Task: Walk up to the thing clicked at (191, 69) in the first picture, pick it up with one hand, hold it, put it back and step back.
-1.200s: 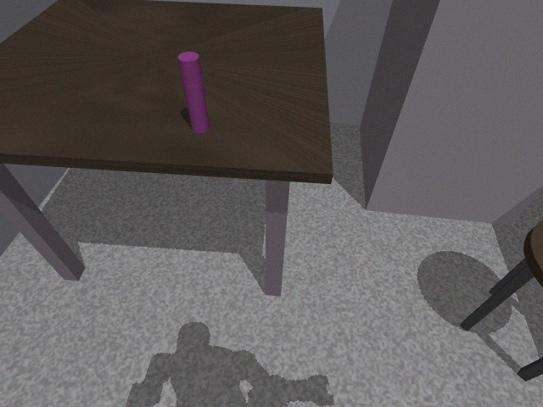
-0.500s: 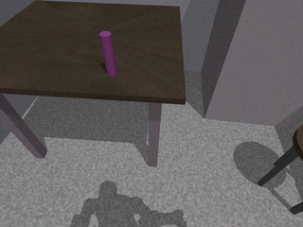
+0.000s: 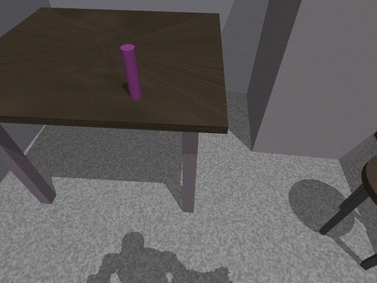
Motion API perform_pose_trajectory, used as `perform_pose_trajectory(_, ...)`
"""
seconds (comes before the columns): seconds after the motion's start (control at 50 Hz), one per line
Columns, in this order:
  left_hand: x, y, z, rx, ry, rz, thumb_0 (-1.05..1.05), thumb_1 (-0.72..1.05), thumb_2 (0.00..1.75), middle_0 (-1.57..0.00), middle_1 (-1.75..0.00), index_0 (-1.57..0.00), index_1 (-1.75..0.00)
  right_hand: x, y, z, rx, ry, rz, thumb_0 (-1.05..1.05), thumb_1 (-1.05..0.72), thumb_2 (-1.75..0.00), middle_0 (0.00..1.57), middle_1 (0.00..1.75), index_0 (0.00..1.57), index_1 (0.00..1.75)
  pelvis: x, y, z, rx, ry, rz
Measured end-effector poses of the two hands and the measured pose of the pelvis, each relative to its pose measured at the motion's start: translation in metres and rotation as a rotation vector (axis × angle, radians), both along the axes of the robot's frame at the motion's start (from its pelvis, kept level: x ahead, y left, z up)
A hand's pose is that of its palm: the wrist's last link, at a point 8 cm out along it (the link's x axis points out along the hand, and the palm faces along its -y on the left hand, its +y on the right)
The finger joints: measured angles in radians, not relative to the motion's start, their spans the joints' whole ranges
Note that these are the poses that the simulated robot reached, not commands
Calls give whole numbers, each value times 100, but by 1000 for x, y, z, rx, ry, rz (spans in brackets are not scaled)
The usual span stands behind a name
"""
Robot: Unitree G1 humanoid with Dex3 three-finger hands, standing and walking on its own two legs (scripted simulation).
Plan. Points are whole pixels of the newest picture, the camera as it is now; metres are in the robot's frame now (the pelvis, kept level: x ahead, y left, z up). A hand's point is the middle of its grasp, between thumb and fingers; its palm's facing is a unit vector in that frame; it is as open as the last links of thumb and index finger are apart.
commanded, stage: walk up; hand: left
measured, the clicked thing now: (132, 73) +0.73 +0.17 +0.06
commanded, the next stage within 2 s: none
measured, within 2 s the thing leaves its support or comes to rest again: neither
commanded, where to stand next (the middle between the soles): +0.27 +0.01 m, yaw -6 degrees
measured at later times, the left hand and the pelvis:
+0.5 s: hand out of the picture +0.15 +0.25 -0.14, palm faces -0.06 -0.91 -0.40, open 7.4 cm; pelvis +0.13 -0.03 -0.01, yaw -4 degrees
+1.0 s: hand (89, 232) +0.31 +0.27 -0.17, palm faces -0.14 -0.90 -0.42, open 7.4 cm; pelvis +0.22 +0.01 -0.04, yaw -7 degrees
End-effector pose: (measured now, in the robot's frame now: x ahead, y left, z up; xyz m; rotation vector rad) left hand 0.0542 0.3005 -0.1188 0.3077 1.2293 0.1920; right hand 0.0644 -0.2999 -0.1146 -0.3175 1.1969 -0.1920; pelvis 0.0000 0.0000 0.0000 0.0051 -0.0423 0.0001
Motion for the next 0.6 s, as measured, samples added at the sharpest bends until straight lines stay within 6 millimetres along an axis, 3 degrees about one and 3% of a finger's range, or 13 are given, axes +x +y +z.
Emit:
perform_pose_trajectory(0.16, 27, -4, 9, 59, 19, -62, 1, 91, 89, -21, -30, -20, -30, -15, -43, -9, -14, 26, -65, 0, -90, -90, 21, 30, 21, 30, 25, -25, -9, 21, -11, -47)
perform_pose_trajectory(0.24, 40, -13, 12, 97, -24, -50, 1, 91, 89, -21, -30, -21, -30, -3, -64, -20, -21, 67, -73, 0, -91, -90, 20, 30, 21, 30, 46, -39, -17, -10, -29, -45)
perform_pose_trajectory(0.34, 50, -21, 23, 93, -18, -23, 1, 90, 89, -21, -30, -21, -30, 37, -67, -12, -4, 41, -46, 0, -91, -90, 20, 30, 21, 30, 74, -41, -7, -20, -26, -55)
perform_pose_trajectory(0.44, 73, -20, 23, 82, -6, -33, 1, 90, 89, -21, -30, -21, -30, 82, -60, -4, 2, 11, -16, 0, -91, -90, 20, 30, 21, 30, 105, -37, -5, -29, -17, -63)
perform_pose_trajectory(0.6, 134, 10, -8, 65, -1, -64, 1, 90, 89, -21, -30, -21, -30, 178, -27, -4, -31, -95, 25, 0, -91, -90, 20, 30, 21, 30, 163, -7, -26, -34, -17, -64)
